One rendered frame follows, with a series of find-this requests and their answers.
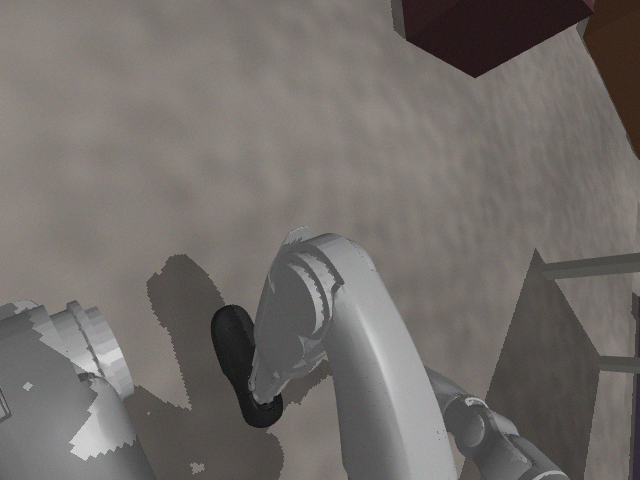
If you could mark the right robot foot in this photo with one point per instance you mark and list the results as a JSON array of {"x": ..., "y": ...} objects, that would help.
[{"x": 233, "y": 340}]

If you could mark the right robot hand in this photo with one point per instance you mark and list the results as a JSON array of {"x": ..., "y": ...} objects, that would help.
[{"x": 445, "y": 389}]

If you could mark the right robot arm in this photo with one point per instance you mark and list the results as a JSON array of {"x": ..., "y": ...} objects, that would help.
[{"x": 493, "y": 443}]

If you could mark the armchair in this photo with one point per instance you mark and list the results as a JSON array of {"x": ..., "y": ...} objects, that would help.
[{"x": 612, "y": 36}]

